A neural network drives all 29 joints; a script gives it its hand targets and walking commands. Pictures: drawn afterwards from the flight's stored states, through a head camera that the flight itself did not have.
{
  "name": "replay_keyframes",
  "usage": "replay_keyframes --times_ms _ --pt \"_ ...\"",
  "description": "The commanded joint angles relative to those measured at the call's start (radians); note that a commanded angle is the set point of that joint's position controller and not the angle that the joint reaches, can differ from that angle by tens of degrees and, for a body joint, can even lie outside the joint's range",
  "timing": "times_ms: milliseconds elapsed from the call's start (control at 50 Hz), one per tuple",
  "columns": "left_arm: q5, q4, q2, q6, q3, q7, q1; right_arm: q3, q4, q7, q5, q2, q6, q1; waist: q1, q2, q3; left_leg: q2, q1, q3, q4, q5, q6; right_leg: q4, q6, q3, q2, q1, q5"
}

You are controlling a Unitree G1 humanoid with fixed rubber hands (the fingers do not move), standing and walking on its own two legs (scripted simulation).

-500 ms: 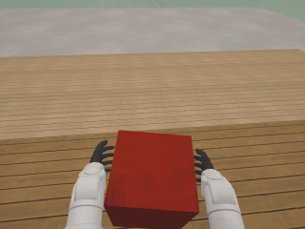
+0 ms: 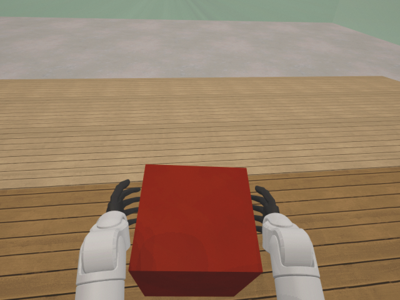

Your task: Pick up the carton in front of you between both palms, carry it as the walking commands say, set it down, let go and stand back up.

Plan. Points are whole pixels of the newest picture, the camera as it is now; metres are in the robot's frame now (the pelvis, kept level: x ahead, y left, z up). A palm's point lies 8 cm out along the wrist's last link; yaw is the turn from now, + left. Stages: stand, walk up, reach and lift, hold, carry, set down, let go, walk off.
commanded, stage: carry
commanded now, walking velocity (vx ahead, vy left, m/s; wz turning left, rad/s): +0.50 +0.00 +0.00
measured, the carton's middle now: (192, 235) +0.30 +0.01 +0.00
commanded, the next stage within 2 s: none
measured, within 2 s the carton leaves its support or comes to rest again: neither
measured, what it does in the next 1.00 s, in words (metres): walks ahead: right foot, then left foot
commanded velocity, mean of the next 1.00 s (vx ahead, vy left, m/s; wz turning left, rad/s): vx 0.50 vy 0.00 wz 0.00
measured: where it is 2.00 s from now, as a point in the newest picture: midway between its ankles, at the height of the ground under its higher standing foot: (187, 187)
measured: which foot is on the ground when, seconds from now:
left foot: down 0.00-0.20, up 0.22-0.50, down 0.52-1.00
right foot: up 0.00-0.16, down 0.18-0.54, up 0.56-0.96, down 0.98-1.00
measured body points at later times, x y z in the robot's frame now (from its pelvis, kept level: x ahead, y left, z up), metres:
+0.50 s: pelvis +0.23 +0.01 +0.00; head +0.20 +0.02 +0.45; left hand +0.47 +0.18 +0.10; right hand +0.49 -0.12 +0.09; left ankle +0.34 +0.12 -0.73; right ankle +0.10 -0.10 -0.74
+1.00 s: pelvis +0.54 +0.00 -0.01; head +0.52 +0.00 +0.44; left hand +0.80 +0.16 +0.10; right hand +0.80 -0.14 +0.08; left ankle +0.37 +0.11 -0.73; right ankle +0.62 -0.09 -0.74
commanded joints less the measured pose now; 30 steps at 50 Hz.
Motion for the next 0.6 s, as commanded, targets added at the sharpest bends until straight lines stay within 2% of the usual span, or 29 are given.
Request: replay_keyframes --times_ms 0,20,40,60,80,100,120,140,160,180,200,220,240,260,280,300,340,360,380,400,420,440,460,480,500,520,540,560,580 --pt "-0.420 -0.200 -0.876 0.140 -0.744 -0.169 -0.496 0.678 -0.304 0.150 0.370 0.876 0.090 -0.496 -0.026 0.166 -0.103 0.254 0.206 -0.306 -0.313 -0.112 0.114 -0.087 -0.008 -0.086 -0.001 -0.209 0.023" --pt "-0.388 -0.129 -0.882 0.171 -0.741 -0.152 -0.379 0.674 -0.348 0.138 0.381 0.828 0.116 -0.481 -0.016 0.190 -0.109 0.231 0.182 -0.244 -0.310 -0.125 0.097 -0.145 -0.006 -0.116 0.019 -0.148 0.033" --pt "-0.390 -0.161 -0.860 0.183 -0.746 -0.142 -0.362 0.687 -0.388 0.133 0.387 0.836 0.131 -0.476 -0.022 0.186 -0.117 0.205 0.155 -0.202 -0.309 -0.105 0.090 -0.205 0.001 -0.145 0.034 -0.071 0.074" --pt "-0.410 -0.227 -0.862 0.199 -0.737 -0.131 -0.350 0.683 -0.415 0.131 0.401 0.823 0.153 -0.406 -0.027 0.220 -0.124 0.199 0.153 -0.172 -0.291 -0.138 0.094 -0.249 0.020 -0.162 0.042 -0.042 0.100" --pt "-0.389 -0.218 -0.838 0.220 -0.758 -0.123 -0.301 0.682 -0.436 0.121 0.393 0.808 0.172 -0.421 -0.029 0.191 -0.095 0.191 0.122 -0.156 -0.276 -0.146 0.080 -0.303 0.015 -0.188 0.055 -0.011 0.152" --pt "-0.411 -0.280 -0.853 0.234 -0.749 -0.117 -0.310 0.681 -0.451 0.121 0.408 0.816 0.189 -0.378 -0.022 0.133 -0.122 0.169 0.081 -0.131 -0.219 -0.140 0.083 -0.413 0.011 -0.186 0.049 0.104 0.189" --pt "-0.403 -0.228 -0.851 0.254 -0.740 -0.115 -0.238 0.701 -0.512 0.113 0.421 0.824 0.200 -0.403 -0.021 0.042 -0.133 0.149 -0.033 -0.079 -0.142 -0.175 0.055 -0.394 0.003 -0.161 0.025 0.270 0.189" --pt "-0.423 -0.308 -0.860 0.261 -0.729 -0.115 -0.198 0.712 -0.527 0.108 0.433 0.822 0.224 -0.351 0.010 -0.031 -0.206 0.106 -0.177 -0.016 0.002 -0.120 0.013 -0.412 -0.051 0.017 -0.130 0.454 0.107" --pt "-0.403 -0.327 -0.829 0.272 -0.694 -0.110 -0.178 0.724 -0.521 0.111 0.432 0.826 0.245 -0.341 0.034 -0.232 -0.215 0.051 -0.375 0.059 0.220 -0.124 -0.017 -0.432 -0.120 0.242 -0.278 0.602 0.076" --pt "-0.396 -0.322 -0.830 0.282 -0.707 -0.106 -0.199 0.697 -0.495 0.113 0.439 0.834 0.254 -0.346 0.032 -0.289 -0.176 0.019 -0.587 0.088 0.363 -0.218 -0.016 -0.451 -0.195 0.406 -0.394 0.693 0.186" --pt "-0.387 -0.344 -0.861 0.280 -0.714 -0.102 -0.201 0.724 -0.565 0.121 0.469 0.840 0.255 -0.403 0.037 -0.199 -0.137 0.039 -0.633 0.034 0.438 -0.271 -0.015 -0.477 -0.240 0.449 -0.417 0.648 0.253" --pt "-0.420 -0.395 -0.887 0.279 -0.738 -0.108 -0.240 0.736 -0.623 0.122 0.484 0.847 0.253 -0.446 0.031 -0.161 -0.139 0.070 -0.623 0.023 0.439 -0.268 -0.017 -0.496 -0.233 0.401 -0.412 0.593 0.186" --pt "-0.437 -0.412 -0.896 0.288 -0.750 -0.111 -0.278 0.735 -0.603 0.128 0.500 0.854 0.262 -0.458 0.029 -0.085 -0.091 0.106 -0.596 0.009 0.445 -0.211 -0.020 -0.536 -0.222 0.372 -0.390 0.486 0.097" --pt "-0.442 -0.455 -0.877 0.297 -0.753 -0.107 -0.338 0.706 -0.581 0.122 0.492 0.848 0.266 -0.453 0.024 -0.016 -0.050 0.100 -0.558 0.024 0.386 -0.206 -0.021 -0.576 -0.220 0.327 -0.388 0.417 0.068" --pt "-0.460 -0.483 -0.883 0.298 -0.763 -0.104 -0.352 0.718 -0.616 0.120 0.495 0.850 0.263 -0.452 0.026 -0.092 -0.044 0.101 -0.534 0.049 0.349 -0.116 -0.030 -0.609 -0.192 0.270 -0.356 0.389 0.048" --pt "-0.465 -0.434 -0.857 0.314 -0.758 -0.101 -0.322 0.685 -0.554 0.114 0.479 0.832 0.274 -0.410 0.022 -0.064 -0.047 0.099 -0.471 0.069 0.293 -0.063 -0.032 -0.631 -0.183 0.222 -0.343 0.311 0.013" --pt "-0.456 -0.440 -0.815 0.326 -0.757 -0.102 -0.288 0.670 -0.518 0.091 0.427 0.801 0.280 -0.324 0.012 -0.110 -0.074 0.051 -0.294 0.126 0.090 0.008 -0.037 -0.599 -0.142 0.042 -0.243 0.260 0.086" --pt "-0.488 -0.438 -0.818 0.330 -0.766 -0.102 -0.298 0.652 -0.536 0.079 0.422 0.802 0.276 -0.317 0.020 -0.190 -0.052 0.042 -0.331 0.157 0.047 0.058 -0.040 -0.584 -0.132 0.027 -0.239 0.309 0.143" --pt "-0.494 -0.438 -0.835 0.326 -0.774 -0.106 -0.298 0.656 -0.549 0.074 0.435 0.805 0.275 -0.324 0.015 -0.148 -0.082 0.024 -0.245 0.185 0.009 0.101 -0.027 -0.543 -0.118 -0.005 -0.242 0.327 0.227" --pt "-0.496 -0.413 -0.821 0.326 -0.766 -0.114 -0.280 0.661 -0.558 0.069 0.421 0.803 0.274 -0.330 0.019 -0.144 -0.072 0.005 -0.197 0.227 0.010 0.141 -0.028 -0.542 -0.121 0.006 -0.243 0.275 0.277" --pt "-0.493 -0.442 -0.820 0.325 -0.763 -0.111 -0.289 0.671 -0.559 0.074 0.438 0.821 0.275 -0.330 0.008 -0.132 -0.079 -0.003 -0.118 0.222 -0.037 0.142 -0.021 -0.470 -0.106 -0.034 -0.240 0.255 0.301" --pt "-0.495 -0.428 -0.799 0.328 -0.790 -0.110 -0.266 0.653 -0.534 0.068 0.421 0.794 0.274 -0.292 0.002 -0.060 -0.114 -0.014 0.017 0.240 -0.086 0.153 -0.016 -0.378 -0.090 -0.064 -0.207 0.218 0.410" --pt "-0.489 -0.428 -0.789 0.334 -0.777 -0.114 -0.291 0.624 -0.505 0.064 0.408 0.786 0.277 -0.302 -0.009 -0.052 -0.134 0.012 0.161 0.228 -0.089 0.113 0.011 -0.220 -0.059 -0.156 -0.154 0.166 0.500" --pt "-0.473 -0.413 -0.757 0.339 -0.739 -0.116 -0.267 0.627 -0.475 0.066 0.390 0.784 0.285 -0.249 -0.032 0.037 -0.169 0.144 0.339 0.005 -0.133 -0.084 0.050 0.003 -0.003 -0.201 -0.104 -0.044 0.354" --pt "-0.461 -0.383 -0.757 0.356 -0.735 -0.120 -0.264 0.628 -0.504 0.069 0.368 0.738 0.282 -0.273 -0.043 0.270 -0.173 0.386 0.413 -0.466 -0.305 -0.198 0.153 0.261 0.037 -0.183 0.022 -0.256 0.025" --pt "-0.470 -0.375 -0.756 0.355 -0.750 -0.128 -0.291 0.604 -0.458 0.077 0.379 0.768 0.286 -0.268 -0.038 0.259 -0.158 0.456 0.467 -0.573 -0.295 -0.033 0.209 0.374 0.022 -0.063 0.006 -0.385 -0.113" --pt "-0.467 -0.359 -0.785 0.349 -0.742 -0.134 -0.307 0.633 -0.493 0.078 0.387 0.812 0.276 -0.313 -0.046 0.134 -0.164 0.465 0.417 -0.540 -0.295 0.094 0.249 0.455 -0.002 -0.017 -0.025 -0.406 -0.130" --pt "-0.458 -0.354 -0.827 0.333 -0.739 -0.138 -0.271 0.680 -0.537 0.092 0.432 0.851 0.274 -0.364 -0.031 0.048 -0.171 0.433 0.393 -0.433 -0.278 0.090 0.206 0.477 -0.031 0.004 -0.074 -0.428 -0.074" --pt "-0.452 -0.427 -0.870 0.311 -0.769 -0.148 -0.310 0.716 -0.590 0.107 0.457 0.930 0.254 -0.412 -0.026 0.007 -0.170 0.378 0.300 -0.345 -0.294 0.106 0.154 0.420 -0.045 0.026 -0.112 -0.353 0.012"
